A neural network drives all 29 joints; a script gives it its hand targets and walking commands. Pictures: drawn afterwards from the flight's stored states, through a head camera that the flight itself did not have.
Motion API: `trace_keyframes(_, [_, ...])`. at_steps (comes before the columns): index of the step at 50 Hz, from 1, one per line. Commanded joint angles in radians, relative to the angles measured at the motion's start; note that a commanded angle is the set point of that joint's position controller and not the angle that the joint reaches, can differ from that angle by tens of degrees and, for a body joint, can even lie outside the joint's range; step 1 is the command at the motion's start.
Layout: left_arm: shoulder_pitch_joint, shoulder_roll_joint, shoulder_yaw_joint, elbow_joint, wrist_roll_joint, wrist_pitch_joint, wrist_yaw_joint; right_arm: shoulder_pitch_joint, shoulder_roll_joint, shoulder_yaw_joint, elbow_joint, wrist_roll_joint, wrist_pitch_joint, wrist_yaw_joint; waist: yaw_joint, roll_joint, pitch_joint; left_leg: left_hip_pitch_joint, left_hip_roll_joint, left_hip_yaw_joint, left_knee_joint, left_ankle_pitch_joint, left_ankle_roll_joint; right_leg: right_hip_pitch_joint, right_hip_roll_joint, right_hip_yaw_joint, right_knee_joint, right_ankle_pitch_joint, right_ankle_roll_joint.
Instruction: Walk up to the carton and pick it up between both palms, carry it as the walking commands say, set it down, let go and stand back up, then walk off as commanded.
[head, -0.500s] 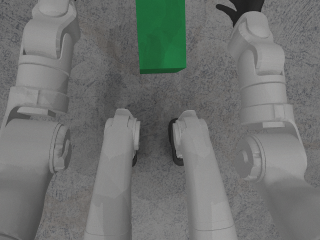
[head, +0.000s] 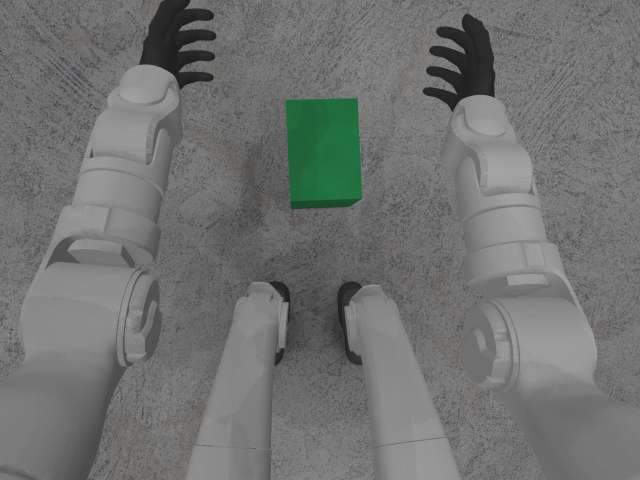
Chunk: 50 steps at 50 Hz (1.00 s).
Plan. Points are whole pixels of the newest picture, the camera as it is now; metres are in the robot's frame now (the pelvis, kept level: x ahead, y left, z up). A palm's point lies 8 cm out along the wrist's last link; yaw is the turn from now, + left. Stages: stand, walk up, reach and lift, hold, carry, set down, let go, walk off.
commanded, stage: let go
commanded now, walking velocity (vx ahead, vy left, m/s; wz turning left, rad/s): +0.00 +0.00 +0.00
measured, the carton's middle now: (321, 158) +0.54 -0.03 -0.55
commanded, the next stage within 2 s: stand in 1.34 s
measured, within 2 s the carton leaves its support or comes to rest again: neither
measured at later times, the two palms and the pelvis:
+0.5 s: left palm (98, 170) +0.41 +0.19 -0.01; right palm (577, 194) +0.39 -0.22 -0.01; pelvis +0.10 -0.02 +0.09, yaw +2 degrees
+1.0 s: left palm (4, 395) +0.25 +0.22 +0.06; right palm out of the picture +0.26 -0.26 +0.07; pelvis +0.09 -0.02 +0.13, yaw +2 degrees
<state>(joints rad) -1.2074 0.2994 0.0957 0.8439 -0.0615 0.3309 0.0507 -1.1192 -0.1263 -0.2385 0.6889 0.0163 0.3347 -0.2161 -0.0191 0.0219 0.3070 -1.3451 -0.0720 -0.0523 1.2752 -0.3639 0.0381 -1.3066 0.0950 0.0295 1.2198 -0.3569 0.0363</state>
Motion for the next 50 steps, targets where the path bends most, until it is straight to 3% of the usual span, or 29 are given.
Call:
trace_keyframes(1, [-0.167, 0.007, 0.157, -0.038, 0.176, -0.128, 0.016, -0.119, -0.037, -0.125, 0.012, -0.135, -0.145, 0.056, -0.072, 0.084, -1.279, 0.782, 0.03, -0.037, -0.257, 0.287, -0.06, 0.228, 0.005, -0.096, -0.207, 0.062, 0.007])
trace_keyframes(2, [-0.088, -0.023, 0.169, 0.005, 0.203, -0.131, 0.026, -0.067, -0.015, -0.11, 0.055, -0.134, -0.15, 0.067, -0.043, 0.088, -1.203, 0.799, 0.035, -0.037, -0.276, 0.321, -0.06, 0.188, 0.0, -0.09, -0.226, 0.052, 0.011])
trace_keyframes(4, [0.082, -0.077, 0.147, -0.11, 0.212, -0.152, 0.038, 0.128, -0.013, -0.118, 0.012, -0.189, -0.178, 0.078, -0.073, 0.079, -1.356, 0.924, 0.035, -0.037, -0.29, 0.473, -0.075, 0.328, 0.008, -0.087, -0.257, 0.18, 0.0])
trace_keyframes(6, [0.081, -0.094, 0.122, -0.123, 0.209, -0.158, 0.054, 0.177, -0.032, -0.102, 0.031, -0.19, -0.187, 0.1, -0.084, 0.104, -1.267, 0.952, 0.047, -0.069, -0.326, 0.522, -0.079, 0.256, 0.008, -0.087, -0.28, 0.175, 0.002])
trace_keyframes(7, [0.172, -0.124, 0.098, -0.235, 0.193, -0.174, 0.057, 0.267, -0.043, -0.082, -0.074, -0.196, -0.202, 0.106, -0.085, 0.095, -1.385, 1.044, 0.05, -0.067, -0.336, 0.602, -0.083, 0.355, 0.017, -0.089, -0.29, 0.25, -0.004])
trace_keyframes(9, [0.227, -0.114, 0.071, -0.342, 0.206, -0.193, 0.077, 0.351, -0.042, -0.039, -0.128, -0.152, -0.21, 0.126, -0.06, 0.141, -1.384, 1.15, 0.068, -0.093, -0.359, 0.695, -0.081, 0.342, 0.012, -0.084, -0.311, 0.278, -0.006])
trace_keyframes(11, [0.317, -0.117, 0.021, -0.498, 0.171, -0.221, 0.079, 0.457, -0.061, 0.022, -0.258, -0.127, -0.229, 0.146, -0.07, 0.111, -1.503, 1.217, 0.064, -0.097, -0.37, 0.829, -0.073, 0.473, 0.009, -0.068, -0.342, 0.419, -0.011])
trace_keyframes(13, [0.397, -0.089, 0.003, -0.56, 0.17, -0.239, 0.087, 0.476, -0.067, 0.085, -0.378, -0.065, -0.254, 0.165, -0.039, 0.109, -1.502, 1.262, 0.068, -0.116, -0.388, 0.898, -0.055, 0.5, -0.001, -0.04, -0.367, 0.486, -0.019])
trace_keyframes(16, [0.596, -0.115, -0.007, -0.507, 0.139, -0.254, 0.058, 0.639, -0.083, 0.122, -0.369, -0.066, -0.281, 0.199, -0.036, 0.034, -1.313, 1.156, 0.07, -0.096, -0.447, 0.846, -0.052, 0.57, -0.015, -0.026, -0.43, 0.517, -0.028])
trace_keyframes(17, [0.636, -0.103, 0.011, -0.486, 0.135, -0.257, 0.049, 0.631, -0.09, 0.135, -0.404, -0.042, -0.293, 0.209, -0.006, 0.014, -1.247, 1.103, 0.066, -0.092, -0.475, 0.812, -0.041, 0.606, -0.029, -0.015, -0.44, 0.533, -0.027])
trace_keyframes(19, [0.742, -0.122, -0.008, -0.459, 0.109, -0.276, 0.024, 0.793, -0.07, 0.144, -0.334, -0.03, -0.303, 0.222, -0.004, 0.034, -1.154, 1.017, 0.055, -0.069, -0.517, 0.757, -0.045, 0.743, -0.045, 0.0, -0.47, 0.592, -0.03])
trace_keyframes(20, [0.757, -0.082, 0.006, -0.461, 0.109, -0.289, 0.016, 0.8, -0.095, 0.127, -0.386, -0.048, -0.315, 0.223, -0.028, -0.025, -1.151, 0.989, 0.05, -0.056, -0.529, 0.745, -0.04, 0.789, -0.044, 0.0, -0.474, 0.647, -0.019])
trace_keyframes(21, [0.775, -0.08, -0.003, -0.467, 0.104, -0.299, 0.01, 0.861, -0.074, 0.132, -0.327, -0.039, -0.319, 0.229, -0.008, 0.023, -1.1, 0.999, 0.055, -0.066, -0.552, 0.754, -0.044, 0.768, -0.045, 0.001, -0.492, 0.61, -0.02])
trace_keyframes(24, [0.952, -0.062, -0.001, -0.44, 0.1, -0.325, -0.012, 0.974, -0.086, 0.154, -0.39, -0.031, -0.35, 0.238, -0.013, -0.068, -1.055, 0.954, 0.041, -0.042, -0.611, 0.635, -0.033, 0.968, -0.071, 0.033, -0.524, 0.729, -0.011])
trace_keyframes(25, [0.984, -0.074, -0.002, -0.46, 0.099, -0.341, -0.014, 1.029, -0.095, 0.162, -0.378, -0.027, -0.357, 0.242, -0.015, -0.066, -1.033, 0.92, 0.039, -0.024, -0.633, 0.592, -0.037, 1.055, -0.08, 0.043, -0.527, 0.776, -0.012])
trace_keyframes(26, [1.061, -0.05, -0.005, -0.457, 0.085, -0.348, -0.023, 1.119, -0.083, 0.166, -0.395, -0.03, -0.362, 0.24, -0.04, -0.122, -1.013, 0.908, 0.032, -0.011, -0.661, 0.525, -0.028, 1.132, -0.09, 0.057, -0.541, 0.829, -0.004])
trace_keyframes(27, [1.047, -0.058, -0.007, -0.489, 0.073, -0.361, -0.031, 1.124, -0.078, 0.166, -0.39, -0.023, -0.365, 0.243, -0.03, -0.099, -0.949, 0.878, 0.034, -0.014, -0.692, 0.507, -0.019, 1.138, -0.097, 0.058, -0.546, 0.833, -0.002])
trace_keyframes(28, [1.038, -0.059, -0.008, -0.488, 0.081, -0.359, -0.033, 1.074, -0.095, 0.167, -0.4, -0.027, -0.368, 0.246, -0.015, -0.079, -0.883, 0.927, 0.036, -0.017, -0.706, 0.481, -0.02, 1.079, -0.093, 0.045, -0.579, 0.718, 0.0])
trace_keyframes(29, [1.141, -0.056, -0.019, -0.483, 0.098, -0.359, -0.03, 1.153, -0.107, 0.196, -0.391, -0.016, -0.372, 0.25, -0.007, -0.063, -0.897, 0.998, 0.031, -0.003, -0.712, 0.503, -0.032, 1.122, -0.09, 0.042, -0.601, 0.712, -0.001])
trace_keyframes(31, [1.137, -0.052, -0.02, -0.524, 0.081, -0.361, -0.045, 1.138, -0.142, 0.195, -0.443, -0.018, -0.376, 0.256, -0.023, -0.089, -0.793, 1.018, 0.035, -0.001, -0.733, 0.421, -0.022, 1.087, -0.091, 0.034, -0.64, 0.603, -0.002])
trace_keyframes(32, [1.281, -0.057, -0.028, -0.523, 0.091, -0.364, -0.049, 1.279, -0.114, 0.235, -0.436, 0.002, -0.378, 0.259, -0.006, -0.059, -0.815, 1.106, 0.039, -0.003, -0.757, 0.458, -0.026, 1.154, -0.088, 0.031, -0.661, 0.612, -0.003])
trace_keyframes(36, [1.268, -0.032, -0.017, -0.604, 0.09, -0.356, -0.074, 1.27, -0.152, 0.232, -0.432, -0.013, -0.36, 0.261, -0.003, -0.059, -0.547, 1.1, 0.042, 0.02, -0.807, 0.24, -0.034, 1.111, -0.101, 0.039, -0.75, 0.329, 0.001])
trace_keyframes(37, [1.308, -0.016, -0.02, -0.562, 0.074, -0.346, -0.084, 1.296, -0.156, 0.222, -0.417, -0.024, -0.351, 0.257, -0.029, -0.121, -0.489, 1.124, 0.046, 0.026, -0.827, 0.207, -0.03, 1.117, -0.098, 0.033, -0.775, 0.293, 0.007])
trace_keyframes(41, [1.244, 0.011, -0.001, -0.608, 0.085, -0.296, -0.11, 1.207, -0.194, 0.21, -0.427, -0.016, -0.314, 0.266, -0.037, -0.111, -0.265, 1.209, 0.039, 0.055, -0.799, 0.064, -0.046, 0.95, -0.134, 0.036, -0.882, -0.081, -0.039])
trace_keyframes(45, [1.332, 0.009, -0.004, -0.628, 0.092, -0.255, -0.123, 1.268, -0.188, 0.231, -0.415, -0.005, -0.278, 0.281, -0.01, -0.092, -0.265, 1.304, 0.034, 0.06, -0.794, 0.108, -0.058, 0.951, -0.139, 0.034, -0.909, -0.102, -0.065])
trace_keyframes(46, [1.325, 0.008, -0.007, -0.646, 0.096, -0.248, -0.127, 1.236, -0.19, 0.231, -0.429, 0.001, -0.276, 0.286, 0.013, -0.075, -0.276, 1.301, 0.038, 0.049, -0.803, 0.083, -0.06, 0.968, -0.136, 0.029, -0.903, -0.122, -0.073])
trace_keyframes(47, [1.302, 0.004, -0.013, -0.668, 0.093, -0.242, -0.13, 1.216, -0.196, 0.22, -0.435, -0.003, -0.269, 0.29, -0.009, -0.061, -0.262, 1.302, 0.041, 0.05, -0.804, 0.061, -0.062, 0.963, -0.133, 0.027, -0.896, -0.135, -0.076])
trace_keyframes(49, [1.357, 0.011, -0.004, -0.64, 0.107, -0.218, -0.132, 1.239, -0.195, 0.231, -0.426, 0.002, -0.252, 0.297, 0.014, -0.046, -0.23, 1.327, 0.04, 0.049, -0.814, 0.068, -0.068, 0.95, -0.127, 0.012, -0.899, -0.137, -0.079])
trace_keyframes(50, [1.351, 0.017, -0.008, -0.641, 0.11, -0.212, -0.129, 1.248, -0.189, 0.219, -0.392, -0.002, -0.246, 0.298, 0.008, 0.007, -0.235, 1.29, 0.052, 0.04, -0.842, 0.053, -0.064, 1.013, -0.111, 0.008, -0.874, -0.092, -0.073])
